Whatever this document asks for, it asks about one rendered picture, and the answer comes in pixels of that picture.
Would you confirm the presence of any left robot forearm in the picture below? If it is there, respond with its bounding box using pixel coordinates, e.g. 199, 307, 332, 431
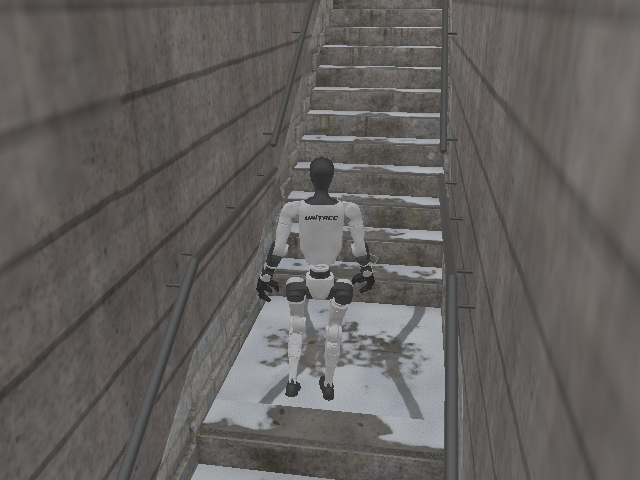
260, 241, 282, 282

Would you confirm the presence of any left robot hand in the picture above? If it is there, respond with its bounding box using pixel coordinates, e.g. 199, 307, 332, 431
256, 277, 279, 302

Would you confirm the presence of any right robot forearm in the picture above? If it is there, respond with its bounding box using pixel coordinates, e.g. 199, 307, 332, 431
356, 242, 373, 277

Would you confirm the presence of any right robot upper arm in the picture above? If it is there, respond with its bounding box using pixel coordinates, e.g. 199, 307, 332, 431
342, 201, 367, 257

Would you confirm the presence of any left robot upper arm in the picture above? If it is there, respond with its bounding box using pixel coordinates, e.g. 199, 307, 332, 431
272, 201, 301, 257

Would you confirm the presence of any right robot hand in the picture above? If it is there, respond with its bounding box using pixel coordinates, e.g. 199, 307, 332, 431
352, 273, 375, 293

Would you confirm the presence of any humanoid robot head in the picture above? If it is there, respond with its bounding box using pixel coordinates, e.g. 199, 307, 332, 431
304, 157, 339, 205

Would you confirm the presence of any left robot foot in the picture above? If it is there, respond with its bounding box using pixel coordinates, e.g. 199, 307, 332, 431
285, 379, 301, 397

